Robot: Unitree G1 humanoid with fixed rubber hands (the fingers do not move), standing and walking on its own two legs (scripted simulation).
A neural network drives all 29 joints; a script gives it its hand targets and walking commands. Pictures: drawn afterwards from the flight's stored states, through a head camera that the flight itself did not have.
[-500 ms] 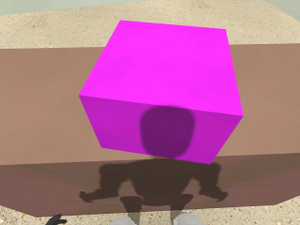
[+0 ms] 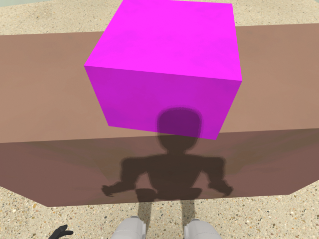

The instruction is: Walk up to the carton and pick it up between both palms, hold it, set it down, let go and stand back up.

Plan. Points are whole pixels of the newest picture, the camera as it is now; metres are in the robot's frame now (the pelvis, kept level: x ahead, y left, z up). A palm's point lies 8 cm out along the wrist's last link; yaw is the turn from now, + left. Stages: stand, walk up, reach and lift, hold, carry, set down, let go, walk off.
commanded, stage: walk up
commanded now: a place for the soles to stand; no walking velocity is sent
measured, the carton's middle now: (168, 66) +0.52 +0.00 +0.12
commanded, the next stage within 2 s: reach and lift in 0.94 s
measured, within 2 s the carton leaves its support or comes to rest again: neither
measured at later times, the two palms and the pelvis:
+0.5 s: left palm out of the picture +0.11 +0.31 -0.11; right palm out of the picture +0.08 -0.29 -0.11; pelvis +0.02 +0.01 +0.00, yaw +0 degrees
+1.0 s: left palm out of the picture +0.12 +0.31 -0.10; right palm out of the picture +0.09 -0.29 -0.11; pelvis +0.02 +0.01 +0.00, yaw +0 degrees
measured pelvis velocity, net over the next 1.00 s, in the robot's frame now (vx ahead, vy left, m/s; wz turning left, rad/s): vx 0.02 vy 0.01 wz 0.00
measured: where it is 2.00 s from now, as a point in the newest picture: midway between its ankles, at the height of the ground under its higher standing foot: outside the picture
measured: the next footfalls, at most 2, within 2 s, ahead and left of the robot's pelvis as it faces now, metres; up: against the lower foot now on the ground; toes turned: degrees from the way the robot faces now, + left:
left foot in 0.02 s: +0.05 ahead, +0.12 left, +0.00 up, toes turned -1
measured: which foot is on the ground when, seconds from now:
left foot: up 0.00-0.00, down 0.02-1.00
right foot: down 0.00-1.00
